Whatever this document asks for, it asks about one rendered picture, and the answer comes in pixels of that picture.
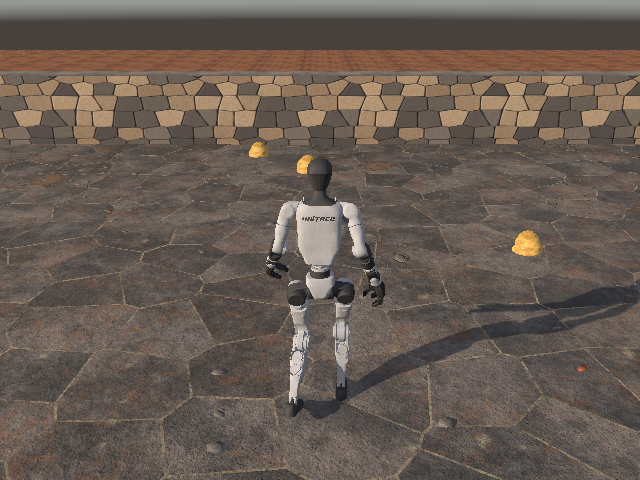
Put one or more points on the left robot hand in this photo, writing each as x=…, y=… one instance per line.
x=271, y=273

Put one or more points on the right robot hand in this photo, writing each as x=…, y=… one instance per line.
x=379, y=291

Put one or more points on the robot right upper arm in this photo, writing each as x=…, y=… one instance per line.
x=351, y=212

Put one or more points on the right robot forearm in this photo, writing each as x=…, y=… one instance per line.
x=370, y=268

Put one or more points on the left robot forearm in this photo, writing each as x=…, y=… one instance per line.
x=273, y=258

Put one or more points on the robot right foot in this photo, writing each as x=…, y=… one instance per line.
x=340, y=392

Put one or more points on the robot left shin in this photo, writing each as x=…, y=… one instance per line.
x=298, y=362

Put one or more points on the robot left upper arm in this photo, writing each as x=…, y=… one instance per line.
x=287, y=212

